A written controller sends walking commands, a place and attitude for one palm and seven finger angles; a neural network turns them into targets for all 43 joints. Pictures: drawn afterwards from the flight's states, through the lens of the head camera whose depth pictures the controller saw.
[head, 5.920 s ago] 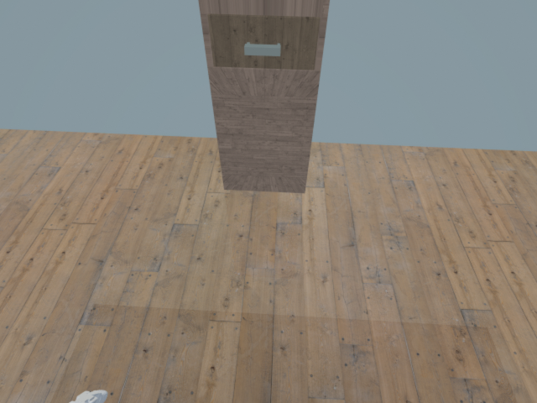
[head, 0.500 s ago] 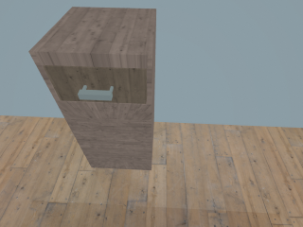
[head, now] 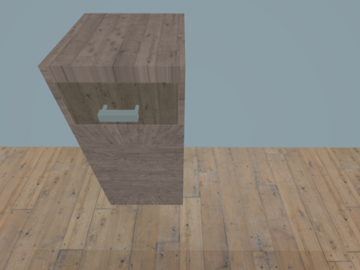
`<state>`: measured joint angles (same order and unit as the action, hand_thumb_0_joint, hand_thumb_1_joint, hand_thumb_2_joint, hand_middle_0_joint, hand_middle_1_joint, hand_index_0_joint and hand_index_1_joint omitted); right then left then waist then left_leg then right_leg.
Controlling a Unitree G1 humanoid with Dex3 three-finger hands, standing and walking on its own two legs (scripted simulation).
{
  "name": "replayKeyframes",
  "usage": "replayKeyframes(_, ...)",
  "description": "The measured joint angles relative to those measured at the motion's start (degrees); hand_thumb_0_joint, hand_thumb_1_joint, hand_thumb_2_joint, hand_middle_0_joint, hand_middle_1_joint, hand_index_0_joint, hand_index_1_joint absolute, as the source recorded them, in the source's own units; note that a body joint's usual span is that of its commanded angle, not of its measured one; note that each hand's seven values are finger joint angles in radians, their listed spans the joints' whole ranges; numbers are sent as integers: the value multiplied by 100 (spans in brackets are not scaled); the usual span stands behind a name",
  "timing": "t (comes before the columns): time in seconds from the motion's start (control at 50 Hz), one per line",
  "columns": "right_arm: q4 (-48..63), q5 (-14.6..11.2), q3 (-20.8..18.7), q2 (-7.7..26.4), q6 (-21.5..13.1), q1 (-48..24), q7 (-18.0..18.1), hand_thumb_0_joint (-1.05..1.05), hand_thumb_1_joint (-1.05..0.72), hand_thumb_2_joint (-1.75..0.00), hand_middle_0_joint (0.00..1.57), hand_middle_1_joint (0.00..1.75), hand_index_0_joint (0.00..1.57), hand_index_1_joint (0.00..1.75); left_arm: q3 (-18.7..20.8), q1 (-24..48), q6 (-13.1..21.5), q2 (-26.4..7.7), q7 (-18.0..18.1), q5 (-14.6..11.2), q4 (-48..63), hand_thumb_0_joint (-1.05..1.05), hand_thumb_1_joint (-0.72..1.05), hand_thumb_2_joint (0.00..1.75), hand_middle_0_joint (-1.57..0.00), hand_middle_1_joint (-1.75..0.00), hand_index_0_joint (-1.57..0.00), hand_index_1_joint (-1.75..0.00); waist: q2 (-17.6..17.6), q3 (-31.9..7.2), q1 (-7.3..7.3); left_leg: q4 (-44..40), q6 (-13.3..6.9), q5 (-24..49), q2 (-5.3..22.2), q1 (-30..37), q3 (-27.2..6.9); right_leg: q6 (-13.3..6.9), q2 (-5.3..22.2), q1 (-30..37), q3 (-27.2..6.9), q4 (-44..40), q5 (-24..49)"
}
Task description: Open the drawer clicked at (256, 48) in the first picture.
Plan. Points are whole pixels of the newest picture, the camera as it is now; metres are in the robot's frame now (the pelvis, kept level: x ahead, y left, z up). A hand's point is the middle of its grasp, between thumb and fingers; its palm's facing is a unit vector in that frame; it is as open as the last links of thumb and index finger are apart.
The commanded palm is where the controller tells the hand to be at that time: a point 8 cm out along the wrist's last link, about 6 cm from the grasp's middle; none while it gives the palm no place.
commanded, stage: look again from close up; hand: left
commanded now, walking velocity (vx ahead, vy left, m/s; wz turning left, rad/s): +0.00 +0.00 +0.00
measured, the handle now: (119, 111) +0.59 +0.23 +0.00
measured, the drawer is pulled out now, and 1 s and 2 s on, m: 0.00 0.00 0.00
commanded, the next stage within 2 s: shuffle to correct the standing spot in 0.32 s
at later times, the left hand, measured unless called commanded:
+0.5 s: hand out of the picture +0.00 +0.18 -0.17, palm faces +0.02 -0.99 -0.16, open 7.4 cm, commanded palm none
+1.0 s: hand out of the picture +0.05 +0.17 -0.18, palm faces +0.06 -0.98 -0.17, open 7.4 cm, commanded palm none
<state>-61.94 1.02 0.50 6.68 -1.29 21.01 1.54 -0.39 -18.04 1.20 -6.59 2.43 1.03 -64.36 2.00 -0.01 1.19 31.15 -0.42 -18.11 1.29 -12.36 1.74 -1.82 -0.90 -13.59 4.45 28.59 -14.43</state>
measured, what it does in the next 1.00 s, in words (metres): shifts its weight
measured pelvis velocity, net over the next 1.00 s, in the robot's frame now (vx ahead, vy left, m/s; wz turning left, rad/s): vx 0.07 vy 0.02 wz -0.01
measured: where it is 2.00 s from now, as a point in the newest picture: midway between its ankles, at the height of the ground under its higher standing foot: outside the picture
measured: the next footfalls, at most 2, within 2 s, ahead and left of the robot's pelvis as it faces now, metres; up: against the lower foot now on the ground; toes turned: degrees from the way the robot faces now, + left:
none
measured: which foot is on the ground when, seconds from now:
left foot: down 0.00-1.00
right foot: down 0.00-1.00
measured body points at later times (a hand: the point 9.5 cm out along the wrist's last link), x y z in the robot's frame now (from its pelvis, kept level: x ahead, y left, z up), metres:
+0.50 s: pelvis +0.01 +0.03 +0.00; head +0.02 +0.03 +0.45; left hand +0.00 +0.23 -0.16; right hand +0.00 -0.19 -0.16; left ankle -0.02 +0.11 -0.74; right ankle +0.01 -0.10 -0.74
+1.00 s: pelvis +0.07 +0.02 +0.00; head +0.10 +0.02 +0.45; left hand +0.04 +0.22 -0.16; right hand +0.10 -0.21 -0.16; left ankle +0.03 +0.11 -0.73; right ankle +0.01 -0.10 -0.73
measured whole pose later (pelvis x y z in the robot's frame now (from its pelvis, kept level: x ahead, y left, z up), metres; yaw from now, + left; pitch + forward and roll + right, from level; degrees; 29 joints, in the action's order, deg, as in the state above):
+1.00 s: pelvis +0.07 +0.02 +0.00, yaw +0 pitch +0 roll +1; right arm -62.8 0.3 -0.1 8.9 -1.8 14.2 3.6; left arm 0.4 -18.9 -0.2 -6.4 3.1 0.8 -63.5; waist -0.9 2.5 -1.4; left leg 28.4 -2.5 -19.0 -1.1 -9.0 5.5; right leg 0.2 2.1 -9.1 3.0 32.3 -20.9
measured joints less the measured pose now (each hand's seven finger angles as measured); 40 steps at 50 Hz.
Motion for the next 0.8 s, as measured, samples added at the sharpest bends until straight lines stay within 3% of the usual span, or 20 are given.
replayKeyframes(0.2, -91, 14, 120, -4, -28, -53, 10, 2, -92, -90, 20, 30, 20, 30, -3, 119, -19, -182, -21, -15, 158, 1, 91, 89, -20, -30, -19, -30, -60, -95, -112, -436, -210, 166, -313, 294, 135, 205, 296, 99, -147, -30, -15)
replayKeyframes(0.48, -233, -6, 107, 122, -75, -249, 57, 1, -91, -90, 20, 30, 20, 30, -28, -8, -57, -38, -59, -5, -33, 1, 91, 89, -20, -30, -19, -30, -211, 110, -146, -544, -263, 143, -367, 428, 181, 263, 342, 185, -201, -62, -62)
replayKeyframes(0.68, -201, 20, -11, 113, -28, -77, 7, 1, -90, -90, 20, 30, 20, 30, 76, -313, -12, -10, -181, 92, -15, 1, 90, 89, -20, -30, -19, -30, -170, 28, -162, -40, -176, -364, -244, 365, 185, 135, 238, 80, -203, 498, -596)
replayKeyframes(0.8, -182, -9, -26, 124, -2, -232, 17, 1, -91, -90, 20, 30, 20, 30, 154, -391, 175, 38, -78, 82, 28, 1, 90, 89, -20, -30, -19, -30, -81, 169, -202, 916, -141, -841, -48, -213, 138, 68, 103, 243, 31, 457, -766)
